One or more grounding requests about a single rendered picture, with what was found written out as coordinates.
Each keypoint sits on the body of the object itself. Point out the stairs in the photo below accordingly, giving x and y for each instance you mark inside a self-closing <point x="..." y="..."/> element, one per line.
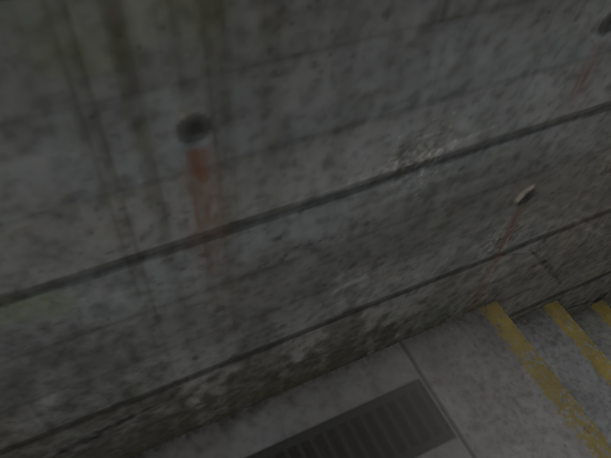
<point x="577" y="348"/>

